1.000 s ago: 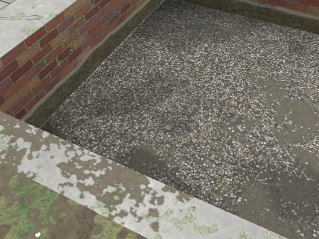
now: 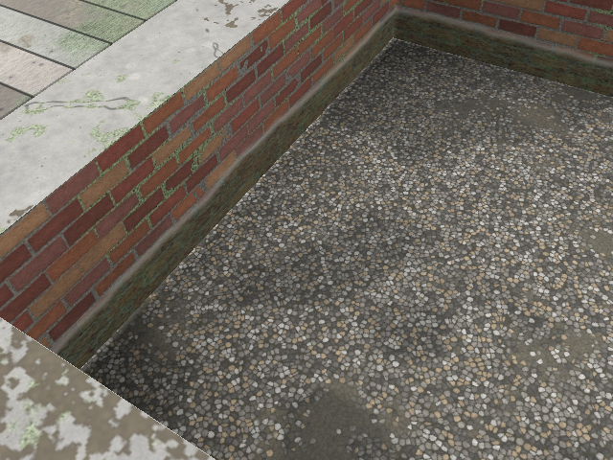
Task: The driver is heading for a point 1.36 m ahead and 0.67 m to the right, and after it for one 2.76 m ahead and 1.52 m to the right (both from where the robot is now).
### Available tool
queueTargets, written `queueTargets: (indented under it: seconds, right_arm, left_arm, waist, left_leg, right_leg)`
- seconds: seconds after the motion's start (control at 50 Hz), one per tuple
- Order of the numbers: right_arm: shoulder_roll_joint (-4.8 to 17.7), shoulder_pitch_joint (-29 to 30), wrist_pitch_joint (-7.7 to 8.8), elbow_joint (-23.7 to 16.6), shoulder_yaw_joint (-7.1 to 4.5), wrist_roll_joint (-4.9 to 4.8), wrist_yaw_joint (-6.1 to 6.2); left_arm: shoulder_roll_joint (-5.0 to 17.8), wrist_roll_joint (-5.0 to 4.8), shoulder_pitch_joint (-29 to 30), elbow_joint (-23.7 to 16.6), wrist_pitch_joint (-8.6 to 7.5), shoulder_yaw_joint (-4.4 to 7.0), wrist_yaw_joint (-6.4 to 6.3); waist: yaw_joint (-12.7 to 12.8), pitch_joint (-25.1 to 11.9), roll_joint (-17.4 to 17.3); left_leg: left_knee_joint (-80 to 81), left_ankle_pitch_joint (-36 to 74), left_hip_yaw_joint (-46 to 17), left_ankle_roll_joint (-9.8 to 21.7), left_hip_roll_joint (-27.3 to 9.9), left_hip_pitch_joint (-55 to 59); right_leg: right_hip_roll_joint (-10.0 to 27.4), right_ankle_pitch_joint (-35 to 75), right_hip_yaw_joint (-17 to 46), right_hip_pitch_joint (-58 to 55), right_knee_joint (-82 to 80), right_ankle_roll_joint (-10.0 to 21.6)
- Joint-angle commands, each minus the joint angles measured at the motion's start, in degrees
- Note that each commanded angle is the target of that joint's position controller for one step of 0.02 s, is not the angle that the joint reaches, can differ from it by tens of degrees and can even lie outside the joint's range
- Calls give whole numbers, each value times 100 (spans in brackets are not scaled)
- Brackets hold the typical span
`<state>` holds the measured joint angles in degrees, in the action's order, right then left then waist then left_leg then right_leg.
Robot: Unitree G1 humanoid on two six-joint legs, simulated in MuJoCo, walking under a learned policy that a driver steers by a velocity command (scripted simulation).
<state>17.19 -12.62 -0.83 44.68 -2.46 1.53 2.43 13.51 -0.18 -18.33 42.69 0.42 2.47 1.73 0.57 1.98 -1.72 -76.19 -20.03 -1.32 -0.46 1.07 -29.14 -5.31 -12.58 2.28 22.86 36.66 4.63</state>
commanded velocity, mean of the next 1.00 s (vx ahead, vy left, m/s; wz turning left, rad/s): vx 0.25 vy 0.00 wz -0.56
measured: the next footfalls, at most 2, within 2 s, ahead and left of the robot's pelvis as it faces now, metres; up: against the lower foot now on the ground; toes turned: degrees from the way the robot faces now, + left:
left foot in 0.38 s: +0.23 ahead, +0.13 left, +0.00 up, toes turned -16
right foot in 0.78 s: +0.05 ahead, -0.02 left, +0.00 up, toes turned -26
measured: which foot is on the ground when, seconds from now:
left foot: up 0.00-0.36, down 0.38-0.80, up 0.82-1.00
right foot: down 0.00-0.38, up 0.40-0.76, down 0.78-1.00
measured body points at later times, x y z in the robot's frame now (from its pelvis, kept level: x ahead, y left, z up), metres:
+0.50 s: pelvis +0.09 +0.06 +0.01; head +0.10 +0.08 +0.46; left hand +0.32 +0.29 -0.08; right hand +0.18 -0.22 -0.07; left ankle +0.19 +0.14 -0.72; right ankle +0.05 -0.06 -0.67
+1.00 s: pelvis +0.05 +0.09 +0.02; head +0.05 +0.05 +0.47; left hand +0.30 +0.26 -0.06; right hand +0.03 -0.24 -0.07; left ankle +0.15 +0.21 -0.63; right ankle +0.02 +0.00 -0.72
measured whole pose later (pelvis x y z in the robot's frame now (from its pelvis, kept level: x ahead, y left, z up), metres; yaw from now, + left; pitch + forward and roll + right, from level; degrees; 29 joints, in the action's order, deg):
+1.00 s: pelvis +0.05 +0.09 +0.02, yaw -36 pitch +2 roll +3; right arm 19.7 -7.4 -3.9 35.0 -3.7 1.0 2.4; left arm 16.3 -0.3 -15.8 34.0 7.2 -0.8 -3.9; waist 1.4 1.5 -1.8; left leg -62.5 -20.2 -4.4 -3.5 3.9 -33.0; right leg -3.0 -10.1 9.3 17.0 25.8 2.4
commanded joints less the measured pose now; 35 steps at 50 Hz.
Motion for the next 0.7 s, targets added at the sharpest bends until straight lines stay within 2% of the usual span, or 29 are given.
queueTargets:
  seconds: [0.02,0.04,0.06,0.1,0.14,0.16,0.18,0.2,0.22,0.26,0.3,0.32,0.34,0.36,0.38,0.4,0.42,0.44,0.46,0.48,0.5,0.52,0.54,0.56,0.58,0.6,0.64,0.66,0.7]
  right_arm:
    - [383,35,-166,-710,-119,81,135]
    - [357,154,-242,-797,-123,48,159]
    - [358,244,-307,-859,-132,63,190]
    - [363,426,-355,-936,-121,70,214]
    - [269,683,-342,-1011,-63,98,188]
    - [160,1035,-342,-1074,-16,61,226]
    - [144,1156,-320,-1096,11,61,192]
    - [133,1245,-301,-1133,31,18,174]
    - [170,1323,-293,-1137,41,-18,145]
    - [207,1587,-246,-1292,61,-105,87]
    - [110,1702,-228,-1449,134,-138,76]
    - [69,1495,-171,-1411,166,-94,51]
    - [117,1199,-112,-1379,164,-104,42]
    - [130,656,-80,-1223,144,-51,67]
    - [224,234,-28,-1025,89,60,60]
    - [754,45,-21,-1022,-60,116,66]
    - [1126,-253,-68,-987,-192,-17,1]
    - [872,-230,-50,-1001,-125,-109,-37]
    - [562,132,-3,-1095,-24,-89,-66]
    - [399,517,30,-1183,30,-67,-61]
    - [387,800,129,-1255,66,-67,-48]
    - [399,804,182,-1235,54,-44,-55]
    - [402,727,203,-1191,48,-25,-60]
    - [291,650,193,-1187,87,-26,-70]
    - [296,497,170,-1143,86,-26,-69]
    - [300,397,149,-1097,104,-4,-64]
    - [400,300,85,-1054,50,35,-105]
    - [493,148,34,-1004,15,71,-148]
    - [601,165,-60,-1025,-47,109,-190]
  left_arm:
    - [686,14,274,-602,-195,130,-47]
    - [725,-44,285,-670,-204,126,-43]
    - [743,-92,264,-722,-230,109,-32]
    - [823,-98,108,-784,-224,122,-31]
    - [780,-73,-42,-861,-120,100,-43]
    - [852,-210,-62,-797,-73,99,-165]
    - [884,-179,-179,-817,-12,101,-225]
    - [920,-134,-191,-834,54,112,-248]
    - [972,-105,-170,-891,122,129,-247]
    - [979,-31,25,-1004,273,140,-223]
    - [973,85,232,-1076,396,147,-173]
    - [1026,125,338,-1095,448,158,-172]
    - [1036,118,480,-1142,481,167,-184]
    - [1025,72,571,-1195,456,150,-228]
    - [904,-18,563,-1221,396,129,-262]
    - [546,-144,530,-1378,376,55,-231]
    - [787,-24,659,-1482,410,107,-255]
    - [1138,85,762,-1390,404,241,-260]
    - [1125,40,837,-1319,439,280,-229]
    - [1064,1,836,-1278,492,278,-190]
    - [1004,28,943,-1351,553,257,-112]
    - [1028,40,859,-1292,600,274,-94]
    - [1050,40,810,-1261,640,286,-96]
    - [993,46,737,-1216,682,273,-130]
    - [977,59,782,-1212,719,257,-139]
    - [922,18,841,-1227,784,243,-165]
    - [841,15,959,-1267,866,165,-173]
    - [785,50,1074,-1322,901,113,-151]
    - [752,28,1174,-1373,930,50,-82]
  waist:
    - [-312,-278,687]
    - [-314,-312,730]
    - [-333,-369,711]
    - [-261,-424,674]
    - [-123,-490,632]
    - [-18,-496,589]
    - [121,-606,620]
    - [167,-634,670]
    - [232,-701,772]
    - [309,-605,762]
    - [334,-532,832]
    - [260,-634,943]
    - [89,-612,964]
    - [-170,-381,722]
    - [-162,-671,463]
    - [-166,-895,-812]
    - [-432,-878,-1294]
    - [-308,-703,-695]
    - [-115,-550,-438]
    - [86,-527,-476]
    - [183,-492,-688]
    - [230,-599,-736]
    - [260,-716,-668]
    - [259,-873,-603]
    - [201,-921,-545]
    - [195,-990,-594]
    - [144,-919,-673]
    - [70,-854,-675]
    - [-9,-765,-829]
  left_leg:
    - [480,450,-280,-172,-362,-785]
    - [676,577,-231,-215,-341,-649]
    - [913,707,-205,-280,-321,-635]
    - [1461,945,-172,-307,-329,-691]
    - [1952,1210,-177,-294,-367,-782]
    - [2409,1478,-239,-259,-451,-783]
    - [2623,1469,-182,-260,-380,-663]
    - [2848,1410,-197,-261,-345,-630]
    - [2924,1240,-189,-253,-295,-579]
    - [3361,964,-235,-263,-232,-461]
    - [3816,416,-134,-270,-79,57]
    - [3551,300,-110,-221,-11,551]
    - [3929,54,-172,-136,-16,810]
    - [5253,455,-160,-32,-70,1252]
    - [5195,1009,-243,96,-393,2365]
    - [5228,1612,-1318,545,-1446,3346]
    - [5662,2026,-2430,1160,-2292,2907]
    - [5681,2217,-2521,1322,-2312,2484]
    - [5744,2425,-2017,1313,-2078,2002]
    - [5879,2436,-1540,1215,-1833,1687]
    - [5983,2619,-1208,1149,-1695,1412]
    - [5895,3101,-905,1165,-1562,1310]
    - [5783,3431,-665,1181,-1504,1328]
    - [5645,3542,-523,1170,-1472,1590]
    - [5586,3473,-446,1185,-1492,1743]
    - [5592,3051,-390,1154,-1442,1888]
    - [5636,2060,-256,1099,-1435,1897]
    - [5699,1480,-290,1133,-1517,1842]
    - [5878,511,-237,1141,-1568,1608]
  right_leg:
    - [1303,1298,2282,-303,-1772,808]
    - [1228,1686,2143,-124,-1772,804]
    - [1174,1942,2105,-120,-1771,803]
    - [1091,1920,2070,-234,-1760,779]
    - [1030,1927,2101,-503,-1611,722]
    - [1067,2611,1912,-746,-1532,609]
    - [1022,2797,2001,-905,-1459,527]
    - [1015,2718,2063,-1058,-1401,504]
    - [995,2364,2227,-1202,-1408,532]
    - [961,1581,2400,-1259,-1368,630]
    - [875,1512,2520,-1067,-1286,684]
    - [922,1963,2636,-850,-1229,754]
    - [912,1832,2768,-810,-1168,735]
    - [754,1388,2691,-695,-928,502]
    - [596,461,2516,-180,-530,255]
    - [-91,-1728,1662,995,673,-91]
    - [-517,-2650,736,1340,1726,-282]
    - [-220,-2323,756,1325,2453,-394]
    - [-102,-1943,701,1124,2764,-496]
    - [23,-1624,633,899,2878,-585]
    - [93,-1363,486,772,3137,-719]
    - [59,-1221,401,629,3378,-788]
    - [29,-1158,372,585,3505,-835]
    - [21,-1228,368,705,3390,-901]
    - [33,-1264,343,768,3259,-923]
    - [65,-1365,319,733,3046,-938]
    - [182,-1484,202,599,2266,-892]
    - [198,-1664,99,489,1872,-790]
    - [259,-1866,-106,78,1119,-579]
